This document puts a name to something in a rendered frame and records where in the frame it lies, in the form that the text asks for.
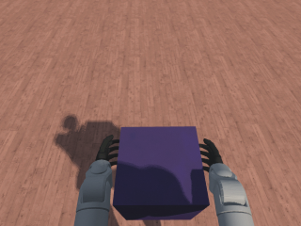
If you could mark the right robot hand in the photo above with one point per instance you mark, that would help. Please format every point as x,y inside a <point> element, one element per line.
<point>212,154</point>

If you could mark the right robot forearm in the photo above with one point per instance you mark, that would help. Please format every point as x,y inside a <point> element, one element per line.
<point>230,199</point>

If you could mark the left robot forearm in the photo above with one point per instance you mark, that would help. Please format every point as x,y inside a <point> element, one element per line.
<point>94,197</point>

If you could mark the left robot hand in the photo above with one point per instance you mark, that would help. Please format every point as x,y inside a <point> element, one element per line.
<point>103,153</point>

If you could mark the carton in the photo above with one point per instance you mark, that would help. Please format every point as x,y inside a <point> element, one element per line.
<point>159,174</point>

